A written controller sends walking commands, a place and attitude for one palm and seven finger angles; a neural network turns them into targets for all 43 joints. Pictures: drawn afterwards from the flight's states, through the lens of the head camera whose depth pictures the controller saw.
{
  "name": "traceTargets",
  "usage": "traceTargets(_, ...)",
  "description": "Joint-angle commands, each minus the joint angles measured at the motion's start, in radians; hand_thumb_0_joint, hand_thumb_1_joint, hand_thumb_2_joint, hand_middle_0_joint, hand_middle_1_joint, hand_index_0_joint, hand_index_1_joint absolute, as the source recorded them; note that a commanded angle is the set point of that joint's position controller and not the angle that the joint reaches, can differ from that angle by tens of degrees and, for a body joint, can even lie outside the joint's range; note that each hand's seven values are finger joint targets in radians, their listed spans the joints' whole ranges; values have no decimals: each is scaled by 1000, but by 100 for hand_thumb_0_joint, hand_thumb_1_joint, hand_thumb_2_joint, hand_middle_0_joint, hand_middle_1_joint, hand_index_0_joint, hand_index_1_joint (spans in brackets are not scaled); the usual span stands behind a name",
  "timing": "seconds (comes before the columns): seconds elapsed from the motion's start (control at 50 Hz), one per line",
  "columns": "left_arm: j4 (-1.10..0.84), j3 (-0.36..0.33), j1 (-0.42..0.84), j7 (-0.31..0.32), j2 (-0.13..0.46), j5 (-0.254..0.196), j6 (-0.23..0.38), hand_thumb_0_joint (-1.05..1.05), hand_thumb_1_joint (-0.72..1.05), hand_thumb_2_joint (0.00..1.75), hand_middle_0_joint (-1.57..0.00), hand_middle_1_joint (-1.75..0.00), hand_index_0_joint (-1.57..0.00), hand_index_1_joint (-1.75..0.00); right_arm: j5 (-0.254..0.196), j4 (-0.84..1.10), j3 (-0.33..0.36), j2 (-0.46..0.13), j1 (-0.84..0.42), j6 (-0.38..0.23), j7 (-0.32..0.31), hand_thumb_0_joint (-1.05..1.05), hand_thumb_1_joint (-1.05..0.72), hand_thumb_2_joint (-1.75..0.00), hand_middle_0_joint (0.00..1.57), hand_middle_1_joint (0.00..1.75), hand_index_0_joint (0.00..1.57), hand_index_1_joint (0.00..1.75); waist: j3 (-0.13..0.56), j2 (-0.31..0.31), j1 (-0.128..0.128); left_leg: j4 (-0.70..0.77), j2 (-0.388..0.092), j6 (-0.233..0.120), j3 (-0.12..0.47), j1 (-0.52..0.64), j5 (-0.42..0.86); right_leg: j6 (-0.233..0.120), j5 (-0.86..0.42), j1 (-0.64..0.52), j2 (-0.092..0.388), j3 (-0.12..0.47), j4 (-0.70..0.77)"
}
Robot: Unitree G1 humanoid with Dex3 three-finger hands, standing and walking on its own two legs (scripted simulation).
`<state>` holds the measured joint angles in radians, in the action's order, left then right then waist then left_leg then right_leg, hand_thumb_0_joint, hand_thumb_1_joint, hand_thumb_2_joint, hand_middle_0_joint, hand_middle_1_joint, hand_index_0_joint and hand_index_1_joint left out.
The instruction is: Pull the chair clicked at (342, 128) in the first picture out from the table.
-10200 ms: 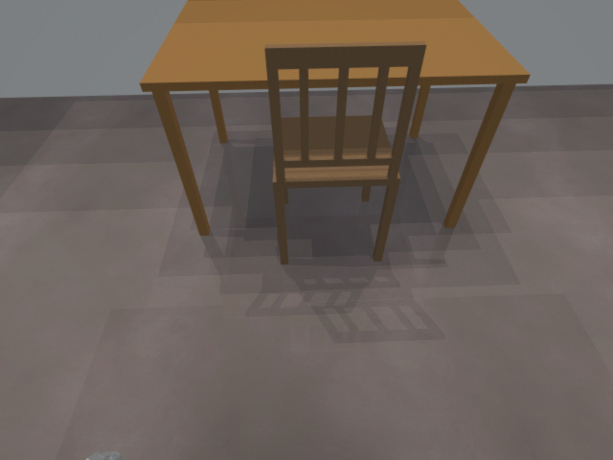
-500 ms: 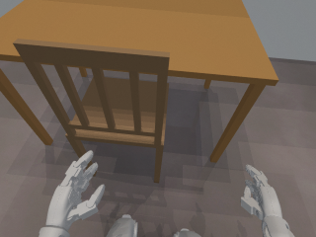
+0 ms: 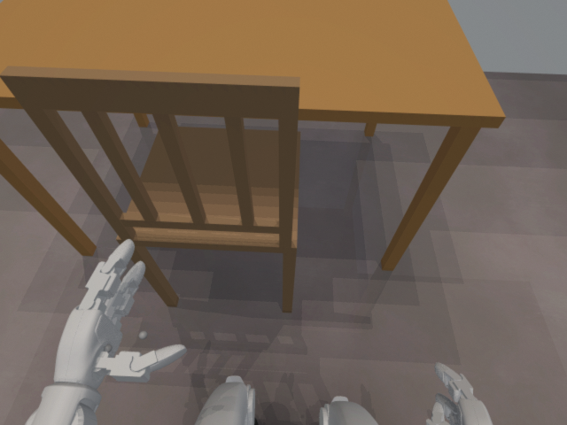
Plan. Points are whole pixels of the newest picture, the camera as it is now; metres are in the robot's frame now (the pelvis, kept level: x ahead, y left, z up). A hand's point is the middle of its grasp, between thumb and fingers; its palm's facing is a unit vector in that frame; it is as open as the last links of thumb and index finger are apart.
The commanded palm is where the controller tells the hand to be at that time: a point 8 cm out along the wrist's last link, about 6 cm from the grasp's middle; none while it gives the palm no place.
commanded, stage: raise the hand toward the chair's back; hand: left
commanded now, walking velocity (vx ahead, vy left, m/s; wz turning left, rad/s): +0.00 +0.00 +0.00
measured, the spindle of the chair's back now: (184, 174) +0.52 +0.20 +0.00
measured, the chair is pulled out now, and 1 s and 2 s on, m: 0.00 0.00 0.00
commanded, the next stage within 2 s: aim the fingers beside a spindle in 1.16 s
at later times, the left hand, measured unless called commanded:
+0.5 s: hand (114, 325) +0.24 +0.22 +0.05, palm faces -0.01 -1.00 -0.04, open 16.8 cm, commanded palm +0.22 +0.28 +0.05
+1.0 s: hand (116, 308) +0.26 +0.22 +0.05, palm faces -0.02 -1.00 -0.05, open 16.9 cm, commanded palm +0.23 +0.28 +0.06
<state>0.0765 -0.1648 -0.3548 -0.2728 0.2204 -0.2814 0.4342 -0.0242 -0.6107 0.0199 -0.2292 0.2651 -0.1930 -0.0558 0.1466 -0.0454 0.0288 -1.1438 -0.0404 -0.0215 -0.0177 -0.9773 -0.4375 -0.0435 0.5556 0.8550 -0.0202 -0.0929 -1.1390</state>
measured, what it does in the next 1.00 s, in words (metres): stands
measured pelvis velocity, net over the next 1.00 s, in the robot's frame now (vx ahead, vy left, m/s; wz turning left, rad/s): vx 0.02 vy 0.02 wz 0.01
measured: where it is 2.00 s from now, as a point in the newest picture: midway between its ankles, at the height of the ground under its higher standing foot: outside the picture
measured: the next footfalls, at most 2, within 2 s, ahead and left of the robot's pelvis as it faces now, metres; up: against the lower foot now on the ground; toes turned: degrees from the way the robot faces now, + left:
none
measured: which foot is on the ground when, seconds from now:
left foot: down 0.00-1.00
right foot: down 0.00-1.00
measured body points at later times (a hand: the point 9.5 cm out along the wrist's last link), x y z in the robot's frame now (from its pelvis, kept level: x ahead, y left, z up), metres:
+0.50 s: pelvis +0.01 +0.02 +0.01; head +0.07 +0.03 +0.45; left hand +0.23 +0.27 +0.06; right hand +0.21 -0.20 -0.06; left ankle +0.06 +0.11 -0.65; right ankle +0.00 -0.10 -0.65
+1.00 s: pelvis +0.02 +0.02 +0.01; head +0.08 +0.03 +0.46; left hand +0.25 +0.27 +0.06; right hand +0.18 -0.24 -0.06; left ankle +0.06 +0.11 -0.65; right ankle +0.00 -0.10 -0.65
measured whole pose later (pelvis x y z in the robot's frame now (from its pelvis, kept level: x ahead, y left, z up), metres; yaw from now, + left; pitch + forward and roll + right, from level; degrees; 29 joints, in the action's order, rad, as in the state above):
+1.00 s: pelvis +0.02 +0.02 +0.01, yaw +0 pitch +15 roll -3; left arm 0.11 -0.21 -0.29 -0.30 0.27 -0.29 0.40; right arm -0.03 -0.57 0.00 -0.25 0.24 -0.18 -0.04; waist 0.14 -0.04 0.04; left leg -1.09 -0.03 -0.04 -0.01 -0.91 -0.44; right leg -0.02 0.54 0.77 -0.01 -0.10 -1.05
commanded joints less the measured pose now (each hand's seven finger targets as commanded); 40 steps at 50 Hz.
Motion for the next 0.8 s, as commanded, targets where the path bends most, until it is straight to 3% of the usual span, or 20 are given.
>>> traceTargets(0.0, -216, -59, 21, -1, 128, -9, 88, 0, -22, 42, -9, -12, -9, -12, -6, 182, 48, -130, -92, -73, -11, 0, -90, -90, 20, 30, 20, 30, 217, 6, -20, 152, 16, -15, 61, 248, 134, 24, -148, -62, 9, 65, 209)
traceTargets(0.12, -254, -58, 30, 20, 132, -4, 90, 0, -36, 36, -7, -10, -7, -10, -3, 188, 47, -137, -90, -66, -6, 0, -90, -90, 20, 30, 20, 30, 214, -40, -13, 176, 11, -8, 81, 305, 150, 17, -164, -30, 2, 30, 192)
traceTargets(0.24, -238, -58, 44, 11, 139, 2, 55, 0, -50, 30, -6, -8, -6, -8, -4, 207, 40, -144, -83, -44, -4, 0, -90, -90, 20, 30, 20, 30, 214, -30, -6, 190, 8, -5, 90, 327, 153, 19, -173, -37, -2, 20, 201)
traceTargets(0.28, -219, -70, 54, 7, 153, 6, 37, 0, -50, 30, -6, -8, -6, -8, -5, 208, 36, -146, -83, -35, -5, 0, -90, -90, 20, 30, 20, 30, 188, -26, -4, 200, 7, -5, 96, 324, 139, 17, -165, -38, -7, 16, 209)
traceTargets(0.48, -202, -109, 109, -23, 188, -14, 18, 0, -50, 30, -6, -8, -6, -8, -6, 210, 22, -153, -83, -33, -10, 0, -90, -90, 20, 30, 20, 30, 196, -32, 0, 207, 8, -4, 100, 344, 145, 18, -166, -54, -9, 18, 230)
traceTargets(0.52, -210, -102, 124, -31, 183, -18, 17, 0, -50, 30, -6, -8, -6, -8, -8, 212, 20, -154, -78, -36, -9, 0, -90, -90, 20, 30, 20, 30, 201, -59, 1, 214, 8, -2, 100, 361, 155, 17, -174, -54, -7, 16, 230)
traceTargets(0.58, -182, -132, 127, -34, 207, -21, 7, 0, -50, 30, -6, -8, -6, -8, -7, 205, 22, -160, -74, -36, -11, 0, -90, -90, 20, 30, 20, 30, 207, -19, 0, 219, 8, -4, 101, 352, 158, 19, -175, -71, -10, 15, 237)
traceTargets(0.64, -194, -136, 135, -37, 210, -30, 8, 0, -50, 30, -6, -8, -6, -8, -10, 206, 21, -160, -71, -40, -10, 0, -90, -90, 20, 30, 20, 30, 214, -57, -6, 232, 10, -2, 98, 372, 165, 18, -178, -84, -7, 16, 245)
traceTargets(0.68, -170, -138, 120, -34, 207, -29, 7, 0, -50, 30, -6, -8, -6, -8, -10, 200, 24, -162, -73, -43, -10, 0, -90, -90, 20, 30, 20, 30, 205, -19, -4, 233, 8, -4, 99, 364, 171, 19, -182, -87, -10, 14, 249)
traceTargets(0.72, -179, -121, 125, -38, 190, -32, 12, 0, -50, 30, -6, -8, -6, -8, -11, 198, 27, -162, -69, -46, -8, 0, -90, -90, 20, 30, 20, 30, 209, -37, 1, 229, 8, -3, 94, 377, 187, 21, -196, -82, -7, 15, 248)
traceTargets(0.78, -149, -138, 112, -33, 204, -30, 11, 0, -50, 30, -6, -8, -6, -8, -9, 191, 30, -163, -69, -44, -6, 0, -90, -90, 20, 30, 20, 30, 196, -13, -1, 225, 9, -6, 90, 353, 189, 22, -202, -89, -8, 19, 252)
